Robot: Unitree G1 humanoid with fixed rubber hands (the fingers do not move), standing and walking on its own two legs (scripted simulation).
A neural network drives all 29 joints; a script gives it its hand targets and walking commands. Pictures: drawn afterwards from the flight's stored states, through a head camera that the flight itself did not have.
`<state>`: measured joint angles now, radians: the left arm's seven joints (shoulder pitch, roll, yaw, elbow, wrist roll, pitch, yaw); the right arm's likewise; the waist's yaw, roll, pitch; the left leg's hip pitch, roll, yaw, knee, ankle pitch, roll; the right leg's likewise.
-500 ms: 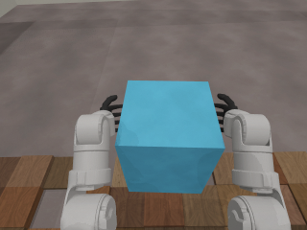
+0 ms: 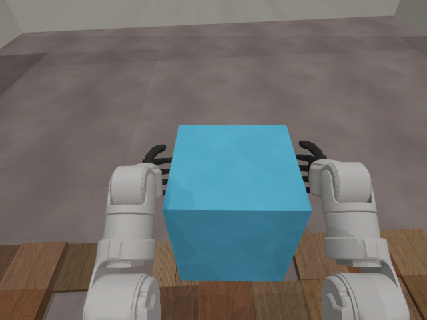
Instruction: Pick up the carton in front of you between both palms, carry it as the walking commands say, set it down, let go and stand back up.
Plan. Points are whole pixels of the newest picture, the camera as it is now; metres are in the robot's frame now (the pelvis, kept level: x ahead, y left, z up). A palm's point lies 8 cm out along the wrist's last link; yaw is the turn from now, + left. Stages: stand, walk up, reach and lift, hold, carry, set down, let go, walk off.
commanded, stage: carry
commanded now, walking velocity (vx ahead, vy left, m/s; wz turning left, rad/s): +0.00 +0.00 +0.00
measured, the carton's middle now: (231, 205) +0.35 +0.00 +0.04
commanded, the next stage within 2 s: none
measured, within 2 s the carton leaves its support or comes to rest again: neither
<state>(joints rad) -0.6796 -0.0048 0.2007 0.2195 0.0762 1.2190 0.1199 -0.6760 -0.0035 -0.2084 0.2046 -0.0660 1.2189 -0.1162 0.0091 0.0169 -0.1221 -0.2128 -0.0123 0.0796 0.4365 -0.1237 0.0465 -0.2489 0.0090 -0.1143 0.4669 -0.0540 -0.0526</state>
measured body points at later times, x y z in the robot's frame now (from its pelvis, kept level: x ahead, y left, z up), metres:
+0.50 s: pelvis +0.06 +0.01 -0.02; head +0.07 +0.01 +0.43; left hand +0.42 +0.17 +0.09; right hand +0.44 -0.13 +0.10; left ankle -0.05 +0.08 -0.73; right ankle +0.02 -0.09 -0.74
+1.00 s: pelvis +0.18 +0.03 -0.05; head +0.23 +0.02 +0.39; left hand +0.57 +0.17 +0.05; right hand +0.56 -0.13 +0.04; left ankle +0.12 +0.11 -0.74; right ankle +0.12 -0.05 -0.80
